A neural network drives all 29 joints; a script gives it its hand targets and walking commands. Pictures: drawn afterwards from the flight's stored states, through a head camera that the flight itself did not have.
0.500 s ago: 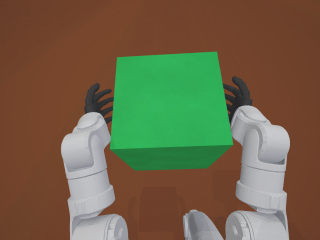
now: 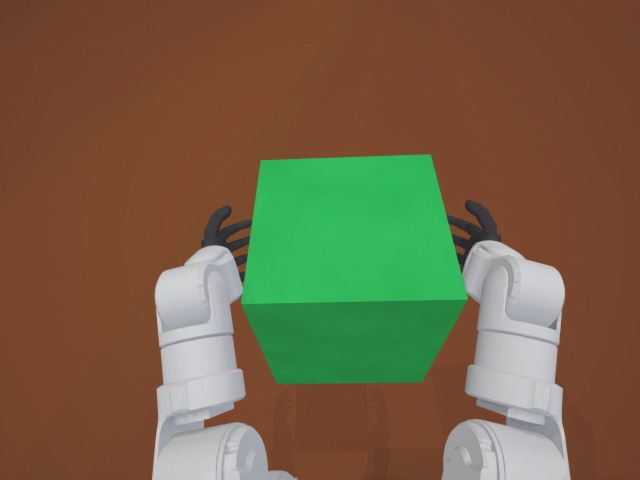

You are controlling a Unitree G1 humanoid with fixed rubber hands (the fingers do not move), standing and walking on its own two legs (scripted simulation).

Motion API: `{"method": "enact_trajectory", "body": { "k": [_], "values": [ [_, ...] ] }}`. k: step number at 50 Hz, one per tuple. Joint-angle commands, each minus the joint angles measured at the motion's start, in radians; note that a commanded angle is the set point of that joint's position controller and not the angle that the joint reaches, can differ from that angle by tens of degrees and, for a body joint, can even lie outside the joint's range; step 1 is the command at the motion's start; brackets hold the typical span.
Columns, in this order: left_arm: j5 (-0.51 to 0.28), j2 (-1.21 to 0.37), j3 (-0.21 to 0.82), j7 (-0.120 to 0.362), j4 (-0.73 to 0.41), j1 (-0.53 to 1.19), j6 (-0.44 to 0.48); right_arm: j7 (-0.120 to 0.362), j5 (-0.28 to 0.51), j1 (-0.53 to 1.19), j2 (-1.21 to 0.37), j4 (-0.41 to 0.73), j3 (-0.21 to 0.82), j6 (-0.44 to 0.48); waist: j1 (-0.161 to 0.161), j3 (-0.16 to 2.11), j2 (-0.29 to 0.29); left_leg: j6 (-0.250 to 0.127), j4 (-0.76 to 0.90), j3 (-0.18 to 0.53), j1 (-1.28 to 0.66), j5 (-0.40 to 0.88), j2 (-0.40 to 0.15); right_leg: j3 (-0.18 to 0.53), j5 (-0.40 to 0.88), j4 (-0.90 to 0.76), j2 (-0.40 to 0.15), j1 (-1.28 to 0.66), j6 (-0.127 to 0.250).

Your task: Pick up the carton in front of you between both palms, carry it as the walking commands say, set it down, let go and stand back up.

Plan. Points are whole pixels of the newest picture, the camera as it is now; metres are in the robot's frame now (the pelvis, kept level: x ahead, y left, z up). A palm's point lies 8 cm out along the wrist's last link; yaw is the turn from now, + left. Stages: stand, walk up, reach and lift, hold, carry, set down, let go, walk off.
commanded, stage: carry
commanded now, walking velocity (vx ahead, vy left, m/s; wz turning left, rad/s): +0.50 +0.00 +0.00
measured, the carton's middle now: (347, 279) +0.37 +0.00 +0.03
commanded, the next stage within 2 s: none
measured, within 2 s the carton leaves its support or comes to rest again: neither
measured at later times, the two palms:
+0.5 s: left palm (222, 152) +0.57 +0.19 +0.10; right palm (420, 150) +0.55 -0.11 +0.11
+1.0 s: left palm (275, 75) +0.82 +0.13 +0.08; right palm (427, 70) +0.83 -0.17 +0.08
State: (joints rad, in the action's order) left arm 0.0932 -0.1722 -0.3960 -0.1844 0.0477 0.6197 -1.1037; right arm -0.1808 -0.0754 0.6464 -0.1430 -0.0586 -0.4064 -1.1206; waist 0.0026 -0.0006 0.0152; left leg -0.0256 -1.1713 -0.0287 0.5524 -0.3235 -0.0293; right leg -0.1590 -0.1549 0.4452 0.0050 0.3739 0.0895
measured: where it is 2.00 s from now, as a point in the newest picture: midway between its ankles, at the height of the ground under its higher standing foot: (338, 218)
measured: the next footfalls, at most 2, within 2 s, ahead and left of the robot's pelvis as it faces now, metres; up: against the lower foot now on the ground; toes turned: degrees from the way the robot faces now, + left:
left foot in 0.30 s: +0.35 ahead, +0.13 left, +0.00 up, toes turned +8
right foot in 0.76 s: +0.66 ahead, -0.11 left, +0.00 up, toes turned -13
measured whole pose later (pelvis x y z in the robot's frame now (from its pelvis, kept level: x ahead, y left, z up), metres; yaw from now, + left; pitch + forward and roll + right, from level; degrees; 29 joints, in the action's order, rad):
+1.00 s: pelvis +0.60 -0.03 +0.01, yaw +0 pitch +3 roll +1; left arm 0.01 -0.13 -0.06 -0.15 -0.40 -0.06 -1.12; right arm -0.14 -0.04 -0.04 -0.13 0.41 -0.05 -1.13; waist 0.04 0.12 0.01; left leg 0.01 -0.99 -0.08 0.56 -0.23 -0.12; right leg -0.23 -0.14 0.34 -0.04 0.26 0.07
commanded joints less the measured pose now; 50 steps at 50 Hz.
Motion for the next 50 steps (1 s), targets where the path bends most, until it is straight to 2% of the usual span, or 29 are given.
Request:
{"method": "enact_trajectory", "body": {
  "k": [1, 3, 7, 11, 13, 14, 15, 16, 17, 18, 19, 20, 22, 26, 29, 33, 36, 37, 38, 39, 40, 41, 42, 43, 44, 45, 46, 48, 50],
  "values": [
    [-0.201, -0.862, 0.676, 0.020, -0.140, 0.640, 0.071, 0.010, 0.157, 0.561, -0.897, 0.071, 0.685, 0.074, 0.003, 0.510, -0.115, 0.026, 0.134, 0.009, 0.123, 0.027, -0.050, 0.292, 0.168, -0.178, -0.284, -0.493, 0.105],
    [-0.186, -0.838, 0.704, 0.024, -0.161, 0.513, 0.097, 0.011, 0.156, 0.460, -0.892, 0.105, 0.725, 0.102, 0.005, 0.498, -0.132, 0.040, 0.255, -0.020, 0.150, 0.051, -0.054, 0.244, 0.267, -0.173, -0.267, -0.539, 0.107],
    [-0.173, -0.812, 0.759, 0.038, -0.236, 0.308, 0.125, 0.031, 0.190, 0.312, -0.886, 0.207, 0.811, 0.134, 0.024, 0.466, -0.152, 0.051, 0.481, -0.082, 0.111, 0.182, -0.034, 0.160, 0.481, -0.155, -0.235, -0.602, 0.062],
    [-0.186, -0.819, 0.807, 0.047, -0.322, 0.108, 0.121, 0.043, 0.218, 0.176, -0.839, 0.368, 0.870, 0.132, 0.026, 0.408, -0.160, 0.044, 0.701, -0.134, -0.008, 0.282, 0.008, 0.093, 0.603, -0.109, -0.206, -0.620, 0.020],
    [-0.193, -0.795, 0.819, 0.040, -0.376, 0.006, 0.104, 0.048, 0.235, 0.068, -0.823, 0.433, 0.882, 0.115, 0.008, 0.422, -0.149, 0.032, 0.854, -0.193, -0.240, 0.352, 0.037, 0.036, 0.646, 0.015, -0.181, -0.549, -0.023],
    [-0.194, -0.778, 0.827, 0.035, -0.405, -0.049, 0.091, 0.047, 0.231, -0.012, -0.803, 0.451, 0.872, 0.102, -0.002, 0.463, -0.117, 0.013, 0.849, -0.190, -0.456, 0.338, 0.020, 0.007, 0.600, 0.131, -0.161, -0.426, -0.048],
    [-0.198, -0.749, 0.832, 0.032, -0.432, -0.085, 0.074, 0.045, 0.216, -0.103, -0.775, 0.456, 0.854, 0.086, -0.022, 0.525, -0.033, -0.022, 0.802, -0.014, -0.692, 0.371, -0.142, 0.011, 0.311, 0.315, -0.145, -0.229, -0.076],
    [-0.218, -0.732, 0.850, 0.034, -0.466, -0.120, 0.054, 0.038, 0.198, -0.159, -0.741, 0.452, 0.841, 0.073, -0.024, 0.615, 0.210, -0.174, 0.783, 0.374, -0.968, 0.429, -0.389, 0.036, -0.043, 0.563, -0.050, 0.104, -0.110],
    [-0.241, -0.712, 0.873, 0.038, -0.509, -0.127, 0.039, 0.036, 0.197, -0.237, -0.745, 0.443, 0.831, 0.063, -0.029, 0.563, 0.282, -0.230, 0.834, 0.478, -0.987, 0.521, -0.416, 0.087, -0.360, 0.712, 0.014, 0.295, -0.106],
    [-0.260, -0.737, 0.900, 0.043, -0.532, -0.122, 0.029, 0.041, 0.192, -0.256, -0.758, 0.481, 0.821, 0.053, -0.029, 0.520, 0.212, -0.217, 0.830, 0.400, -0.954, 0.561, -0.397, 0.136, -0.362, 0.786, -0.040, 0.364, -0.089],
    [-0.271, -0.762, 0.916, 0.050, -0.560, -0.120, 0.024, 0.049, 0.200, -0.261, -0.784, 0.512, 0.826, 0.045, -0.028, 0.481, 0.103, -0.184, 0.839, 0.324, -0.886, 0.591, -0.375, 0.154, -0.310, 0.762, -0.081, 0.369, -0.085],
    [-0.283, -0.789, 0.927, 0.058, -0.587, -0.121, 0.020, 0.060, 0.212, -0.247, -0.807, 0.553, 0.836, 0.041, -0.022, 0.429, 0.048, -0.140, 0.876, 0.255, -0.791, 0.549, -0.352, 0.156, -0.253, 0.691, -0.115, 0.342, -0.089],
    [-0.294, -0.822, 0.944, 0.071, -0.632, -0.152, 0.014, 0.080, 0.239, -0.235, -0.826, 0.629, 0.857, 0.030, -0.016, 0.379, 0.077, -0.088, 0.952, 0.145, -0.665, 0.421, -0.303, 0.122, -0.174, 0.556, -0.118, 0.265, -0.103],
    [-0.261, -0.760, 0.933, 0.060, -0.677, -0.252, -0.012, 0.091, 0.260, -0.305, -0.740, 0.689, 0.883, -0.002, -0.012, 0.307, 0.137, -0.086, 1.010, 0.014, -0.596, 0.333, -0.244, 0.054, -0.045, 0.359, -0.104, 0.246, -0.128],
    [-0.234, -0.657, 0.903, 0.040, -0.674, -0.309, -0.049, 0.076, 0.248, -0.357, -0.628, 0.681, 0.873, -0.033, -0.016, 0.220, 0.137, -0.081, 1.031, -0.038, -0.539, 0.329, -0.217, 0.009, 0.050, 0.201, -0.098, 0.214, -0.127],
    [-0.219, -0.556, 0.862, 0.020, -0.654, -0.328, -0.084, 0.051, 0.232, -0.369, -0.542, 0.658, 0.852, -0.063, -0.019, 0.118, 0.143, -0.074, 1.032, -0.057, -0.504, 0.321, -0.226, -0.008, 0.124, 0.104, -0.097, 0.182, -0.105],
    [-0.214, -0.519, 0.830, 0.014, -0.626, -0.313, -0.091, 0.035, 0.226, -0.331, -0.524, 0.639, 0.848, -0.072, -0.013, 0.100, 0.144, -0.053, 0.951, -0.084, -0.489, 0.341, -0.228, -0.041, 0.087, 0.065, -0.086, 0.077, -0.083],
    [-0.213, -0.512, 0.817, 0.013, -0.606, -0.323, -0.090, 0.031, 0.224, -0.314, -0.523, 0.631, 0.848, -0.073, 0.001, 0.127, 0.118, -0.037, 0.848, -0.121, -0.460, 0.400, -0.203, -0.078, 0.037, 0.041, -0.052, -0.034, -0.078],
    [-0.213, -0.506, 0.806, 0.011, -0.586, -0.334, -0.087, 0.025, 0.220, -0.315, -0.523, 0.619, 0.850, -0.073, 0.010, 0.177, 0.066, -0.012, 0.678, -0.171, -0.396, 0.461, -0.157, -0.104, -0.033, 0.028, -0.013, -0.203, -0.074],
    [-0.212, -0.503, 0.796, 0.010, -0.570, -0.340, -0.082, 0.020, 0.219, -0.316, -0.515, 0.613, 0.852, -0.072, 0.026, 0.234, -0.060, 0.028, 0.438, -0.188, -0.247, 0.367, -0.105, 0.096, -0.154, -0.043, -0.147, -0.373, -0.049],
    [-0.218, -0.514, 0.798, 0.011, -0.554, -0.325, -0.074, 0.020, 0.220, -0.313, -0.528, 0.643, 0.866, -0.072, 0.033, 0.347, -0.341, 0.080, 0.101, -0.169, 0.016, 0.085, 0.013, 0.563, -0.283, -0.185, -0.405, -0.588, 0.082],
    [-0.233, -0.563, 0.810, 0.020, -0.552, -0.345, -0.065, 0.026, 0.234, -0.292, -0.550, 0.651, 0.885, -0.068, 0.020, 0.334, -0.349, 0.059, -0.048, -0.055, 0.111, -0.157, 0.027, 0.686, -0.120, -0.264, -0.434, -0.560, 0.107],
    [-0.243, -0.610, 0.824, 0.034, -0.575, -0.314, -0.054, 0.034, 0.239, -0.284, -0.617, 0.627, 0.898, -0.057, 0.017, 0.340, -0.257, 0.027, -0.118, 0.005, 0.128, -0.136, -0.038, 0.570, -0.045, -0.231, -0.410, -0.510, 0.095],
    [-0.254, -0.665, 0.845, 0.051, -0.578, -0.284, -0.040, 0.046, 0.236, -0.277, -0.679, 0.613, 0.900, -0.042, 0.015, 0.348, -0.154, 0.011, -0.114, 0.020, 0.120, -0.082, -0.076, 0.485, -0.029, -0.215, -0.387, -0.454, 0.075],
    [-0.263, -0.707, 0.868, 0.065, -0.588, -0.254, -0.024, 0.057, 0.229, -0.280, -0.727, 0.596, 0.898, -0.026, 0.010, 0.331, -0.089, 0.005, -0.052, 0.035, 0.097, -0.017, -0.113, 0.407, -0.058, -0.235, -0.364, -0.377, 0.047],
    [-0.269, -0.737, 0.886, 0.078, -0.591, -0.232, -0.011, 0.066, 0.216, -0.289, -0.763, 0.580, 0.896, -0.011, 0.007, 0.325, -0.086, 0.006, 0.012, 0.030, 0.054, 0.035, -0.126, 0.334, -0.134, -0.268, -0.344, -0.309, 0.020],
    [-0.274, -0.757, 0.900, 0.090, -0.588, -0.228, 0.001, 0.071, 0.202, -0.299, -0.783, 0.569, 0.897, 0.002, 0.007, 0.325, -0.111, 0.012, 0.054, 0.005, 0.030, 0.071, -0.119, 0.283, -0.167, -0.291, -0.327, -0.278, 0.010],
    [-0.277, -0.765, 0.914, 0.107, -0.580, -0.249, 0.017, 0.074, 0.180, -0.327, -0.801, 0.558, 0.899, 0.024, 0.006, 0.309, -0.139, 0.027, 0.162, -0.027, 0.026, 0.111, -0.118, 0.217, -0.181, -0.329, -0.312, -0.261, 0.013],
    [-0.272, -0.748, 0.917, 0.113, -0.579, -0.276, 0.026, 0.072, 0.166, -0.353, -0.790, 0.560, 0.898, 0.035, 0.007, 0.282, -0.143, 0.046, 0.283, -0.055, 0.059, 0.152, -0.118, 0.190, -0.170, -0.365, -0.313, -0.284, 0.032]
  ]
}}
